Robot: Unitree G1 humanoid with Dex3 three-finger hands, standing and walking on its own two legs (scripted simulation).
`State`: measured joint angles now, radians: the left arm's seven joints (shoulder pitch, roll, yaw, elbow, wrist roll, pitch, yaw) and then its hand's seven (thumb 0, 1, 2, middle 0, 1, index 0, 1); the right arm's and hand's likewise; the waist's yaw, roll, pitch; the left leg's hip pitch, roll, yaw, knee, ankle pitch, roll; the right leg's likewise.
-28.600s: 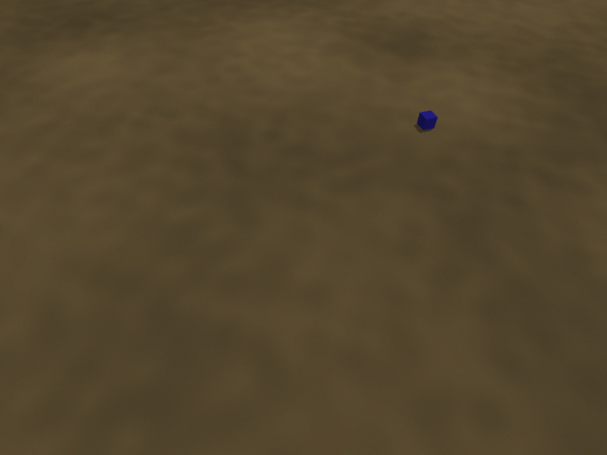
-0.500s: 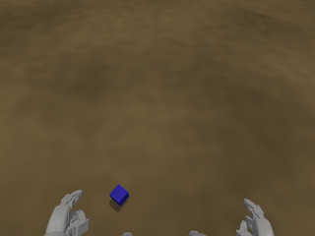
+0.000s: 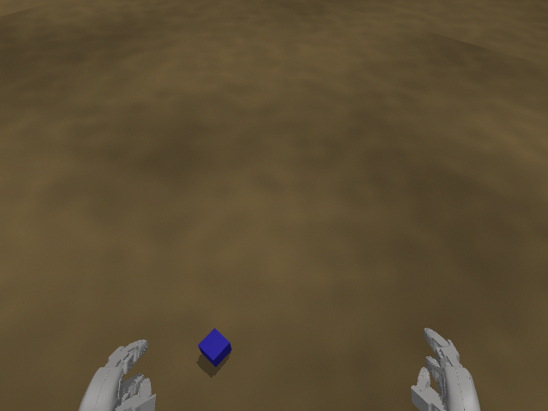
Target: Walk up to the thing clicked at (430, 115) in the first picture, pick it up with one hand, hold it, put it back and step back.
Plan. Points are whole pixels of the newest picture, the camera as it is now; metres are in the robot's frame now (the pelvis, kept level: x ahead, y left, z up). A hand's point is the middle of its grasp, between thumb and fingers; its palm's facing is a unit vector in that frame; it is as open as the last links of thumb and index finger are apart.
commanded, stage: home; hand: left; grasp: from above
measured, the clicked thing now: (215, 347) +0.44 +0.20 -0.68
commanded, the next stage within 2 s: stand in 1.58 s
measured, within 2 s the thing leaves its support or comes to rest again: neither
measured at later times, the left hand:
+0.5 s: hand (151, 402) +0.16 +0.18 -0.05, palm faces +0.04 -0.98 -0.20, open 8.2 cm
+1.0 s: hand (153, 397) +0.17 +0.18 -0.05, palm faces +0.04 -0.98 -0.20, open 7.5 cm
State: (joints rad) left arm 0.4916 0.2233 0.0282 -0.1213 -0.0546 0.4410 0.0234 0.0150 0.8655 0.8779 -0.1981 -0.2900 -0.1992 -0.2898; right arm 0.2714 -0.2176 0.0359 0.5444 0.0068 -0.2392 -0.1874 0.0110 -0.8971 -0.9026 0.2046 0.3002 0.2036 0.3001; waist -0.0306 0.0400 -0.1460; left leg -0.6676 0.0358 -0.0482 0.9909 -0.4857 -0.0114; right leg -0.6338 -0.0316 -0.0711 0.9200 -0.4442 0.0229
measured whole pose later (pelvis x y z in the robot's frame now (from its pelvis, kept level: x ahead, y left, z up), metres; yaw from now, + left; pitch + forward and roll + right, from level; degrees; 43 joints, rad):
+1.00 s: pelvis +0.00 +0.00 +0.00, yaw +0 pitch +10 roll -3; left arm 0.50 0.23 0.03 -0.14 -0.06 0.45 0.02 0.01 0.89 0.89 -0.20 -0.30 -0.20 -0.29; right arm 0.29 -0.22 0.03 0.56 0.01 -0.24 -0.19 0.01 -0.90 -0.90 0.20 0.30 0.20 0.30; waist -0.03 0.05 -0.15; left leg -0.68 0.04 -0.05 1.00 -0.50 -0.01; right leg -0.64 -0.03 -0.07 0.93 -0.46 0.02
